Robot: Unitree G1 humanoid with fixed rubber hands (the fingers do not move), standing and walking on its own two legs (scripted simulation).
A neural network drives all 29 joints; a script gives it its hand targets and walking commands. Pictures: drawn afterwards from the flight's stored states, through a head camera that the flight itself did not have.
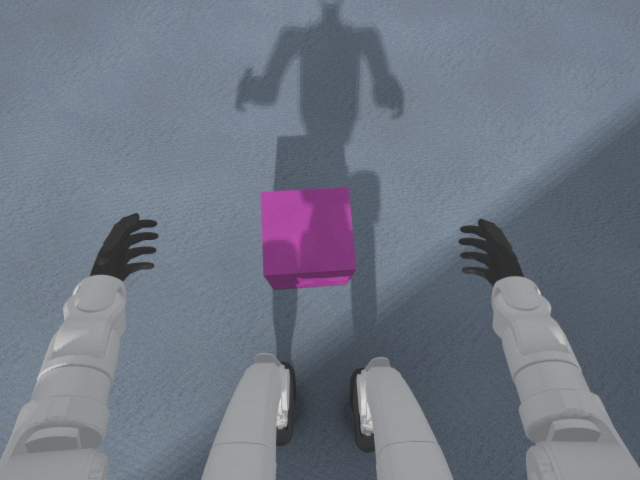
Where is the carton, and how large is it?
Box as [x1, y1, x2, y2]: [261, 187, 355, 289]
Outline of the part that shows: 348,187 261,192 263,274 273,289 346,284 355,270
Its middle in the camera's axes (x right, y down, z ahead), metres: -0.03 +0.00 +1.01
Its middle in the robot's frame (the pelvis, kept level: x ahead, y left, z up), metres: +0.50 +0.03 -0.57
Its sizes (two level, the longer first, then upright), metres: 0.210 0.200 0.250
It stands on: the floor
